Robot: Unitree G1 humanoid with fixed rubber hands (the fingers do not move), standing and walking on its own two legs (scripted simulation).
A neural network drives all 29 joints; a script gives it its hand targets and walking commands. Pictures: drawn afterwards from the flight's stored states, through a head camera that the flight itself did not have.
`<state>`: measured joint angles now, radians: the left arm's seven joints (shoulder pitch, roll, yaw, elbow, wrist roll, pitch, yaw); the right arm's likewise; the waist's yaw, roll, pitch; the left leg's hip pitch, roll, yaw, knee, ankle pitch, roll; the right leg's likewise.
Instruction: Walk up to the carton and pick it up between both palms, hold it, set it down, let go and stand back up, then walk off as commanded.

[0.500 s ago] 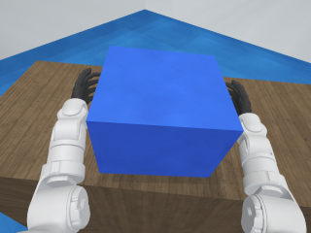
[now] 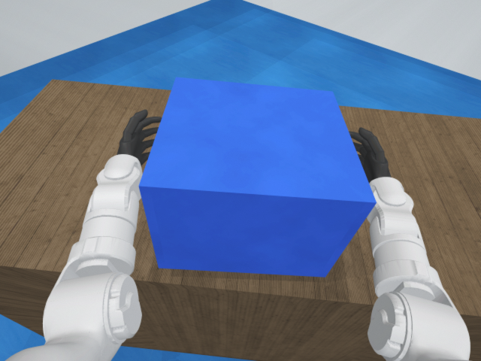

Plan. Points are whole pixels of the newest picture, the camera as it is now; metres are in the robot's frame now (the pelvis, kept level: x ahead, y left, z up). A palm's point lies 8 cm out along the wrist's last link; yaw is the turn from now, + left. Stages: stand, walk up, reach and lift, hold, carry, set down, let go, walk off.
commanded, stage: set down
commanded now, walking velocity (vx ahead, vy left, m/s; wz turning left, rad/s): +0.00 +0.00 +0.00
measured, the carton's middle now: (249, 175) +0.45 -0.03 +0.05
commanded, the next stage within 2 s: none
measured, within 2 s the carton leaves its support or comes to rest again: rests again in 0.92 s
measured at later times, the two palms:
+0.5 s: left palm (136, 161) +0.44 +0.17 +0.10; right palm (371, 179) +0.39 -0.24 +0.10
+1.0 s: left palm (136, 165) +0.44 +0.17 +0.09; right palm (369, 181) +0.39 -0.23 +0.09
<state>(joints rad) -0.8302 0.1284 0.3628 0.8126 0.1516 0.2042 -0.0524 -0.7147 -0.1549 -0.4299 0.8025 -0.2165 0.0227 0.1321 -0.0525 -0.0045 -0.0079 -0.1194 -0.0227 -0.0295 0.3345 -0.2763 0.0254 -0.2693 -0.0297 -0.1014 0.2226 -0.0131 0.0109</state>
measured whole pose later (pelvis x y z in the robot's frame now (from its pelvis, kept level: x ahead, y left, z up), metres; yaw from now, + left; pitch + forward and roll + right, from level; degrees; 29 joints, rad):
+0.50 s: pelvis +0.01 +0.00 +0.00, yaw +0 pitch +6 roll -2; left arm -0.82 0.14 0.33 0.94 0.11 0.08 -0.04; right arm -0.70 -0.17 -0.40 0.86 -0.19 -0.05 0.10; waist -0.06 0.00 -0.04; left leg -0.16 -0.02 -0.02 0.36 -0.29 0.03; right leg -0.31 -0.03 -0.10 0.24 -0.03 0.02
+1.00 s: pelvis +0.00 +0.00 +0.00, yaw +0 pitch +7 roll -1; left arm -0.85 0.14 0.40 1.02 0.15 -0.03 -0.06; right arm -0.71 -0.14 -0.49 0.86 -0.26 -0.11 0.12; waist -0.05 0.00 -0.03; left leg -0.18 -0.03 -0.02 0.34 -0.27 0.03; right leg -0.34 -0.03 -0.10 0.23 -0.01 0.01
